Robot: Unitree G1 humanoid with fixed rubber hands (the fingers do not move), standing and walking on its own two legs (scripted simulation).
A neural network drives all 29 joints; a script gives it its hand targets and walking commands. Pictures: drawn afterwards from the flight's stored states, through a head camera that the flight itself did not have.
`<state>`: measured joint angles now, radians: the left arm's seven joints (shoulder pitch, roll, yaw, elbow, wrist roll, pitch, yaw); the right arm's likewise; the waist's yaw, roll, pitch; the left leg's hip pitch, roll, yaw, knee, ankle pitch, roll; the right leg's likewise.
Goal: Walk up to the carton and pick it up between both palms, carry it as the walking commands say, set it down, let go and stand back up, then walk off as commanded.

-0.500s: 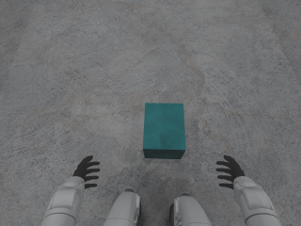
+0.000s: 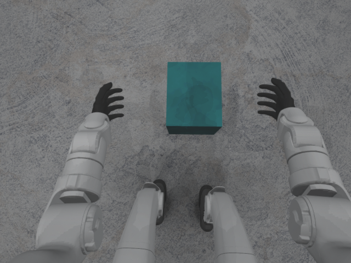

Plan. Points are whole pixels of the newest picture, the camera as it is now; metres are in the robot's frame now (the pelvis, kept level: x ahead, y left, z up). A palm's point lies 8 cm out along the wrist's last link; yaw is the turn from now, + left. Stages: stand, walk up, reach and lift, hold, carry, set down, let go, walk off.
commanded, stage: reach and lift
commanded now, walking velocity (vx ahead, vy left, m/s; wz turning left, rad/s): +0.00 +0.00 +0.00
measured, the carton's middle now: (192, 101) +0.59 -0.03 -0.57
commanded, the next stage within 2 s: none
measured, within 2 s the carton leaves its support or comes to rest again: neither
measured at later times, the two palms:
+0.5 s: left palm (111, 68) +0.53 +0.20 -0.12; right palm (277, 63) +0.56 -0.21 -0.12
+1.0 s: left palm (125, 87) +0.53 +0.20 -0.25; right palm (260, 84) +0.55 -0.22 -0.24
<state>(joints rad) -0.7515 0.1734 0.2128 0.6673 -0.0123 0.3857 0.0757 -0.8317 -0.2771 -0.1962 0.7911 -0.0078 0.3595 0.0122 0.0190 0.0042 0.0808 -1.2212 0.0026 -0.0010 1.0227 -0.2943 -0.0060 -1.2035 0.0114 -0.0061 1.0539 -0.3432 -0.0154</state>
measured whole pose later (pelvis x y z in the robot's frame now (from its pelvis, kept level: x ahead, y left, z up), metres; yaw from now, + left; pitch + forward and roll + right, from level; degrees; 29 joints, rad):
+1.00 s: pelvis -0.01 +0.00 -0.12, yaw +0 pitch +50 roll +0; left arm -1.29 0.26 0.34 0.90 -0.02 0.17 0.10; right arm -1.37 -0.41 -0.30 1.05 0.00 0.15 0.03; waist 0.02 0.01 0.02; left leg -1.91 -0.03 -0.02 1.43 -0.40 -0.01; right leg -1.89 0.03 0.02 1.46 -0.44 0.02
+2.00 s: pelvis -0.03 +0.01 -0.32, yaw +0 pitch +34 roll +1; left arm -1.57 0.38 0.14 1.16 -0.23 0.08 0.13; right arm -1.63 -0.50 -0.03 1.22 0.22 0.08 -0.06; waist 0.01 0.02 0.51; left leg -2.24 -0.02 0.01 2.22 -0.58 -0.02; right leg -2.22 0.02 0.01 2.26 -0.64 -0.01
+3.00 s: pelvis -0.03 +0.00 -0.32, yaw -1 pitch +33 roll +2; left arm -1.60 0.26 0.24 1.15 -0.11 0.10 0.12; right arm -1.70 -0.43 -0.01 1.28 0.18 0.11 -0.09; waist 0.02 0.00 0.52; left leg -2.21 -0.03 -0.01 2.21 -0.58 -0.04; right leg -2.21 0.04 0.00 2.25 -0.61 -0.02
